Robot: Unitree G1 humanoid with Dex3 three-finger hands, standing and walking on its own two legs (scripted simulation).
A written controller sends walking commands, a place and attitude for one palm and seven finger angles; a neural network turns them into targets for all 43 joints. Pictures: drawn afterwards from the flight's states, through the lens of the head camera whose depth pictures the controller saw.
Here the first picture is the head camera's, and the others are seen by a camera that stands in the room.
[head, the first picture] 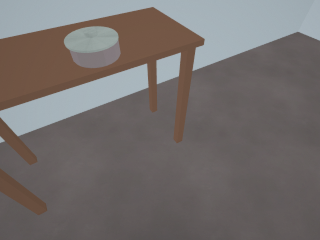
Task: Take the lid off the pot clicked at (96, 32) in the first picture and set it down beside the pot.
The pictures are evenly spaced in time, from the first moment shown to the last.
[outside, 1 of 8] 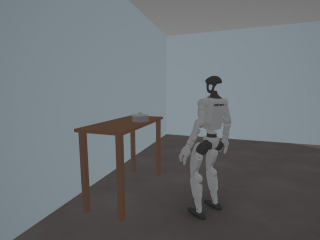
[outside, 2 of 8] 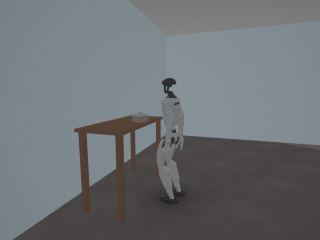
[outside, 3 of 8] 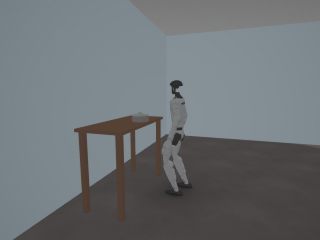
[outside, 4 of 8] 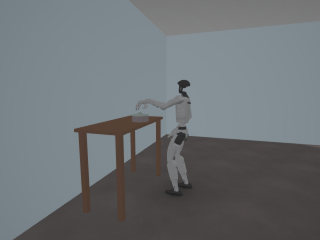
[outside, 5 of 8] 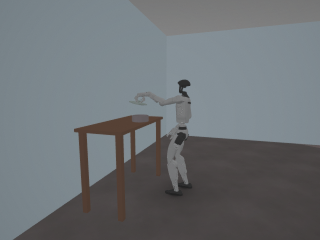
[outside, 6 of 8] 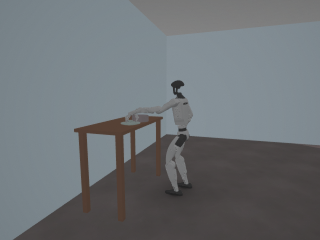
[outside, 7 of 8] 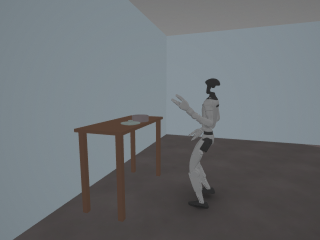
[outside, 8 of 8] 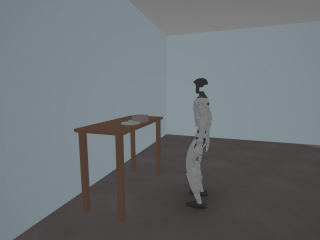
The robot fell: no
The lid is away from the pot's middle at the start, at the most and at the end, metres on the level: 0.00 0.24 0.23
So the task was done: yes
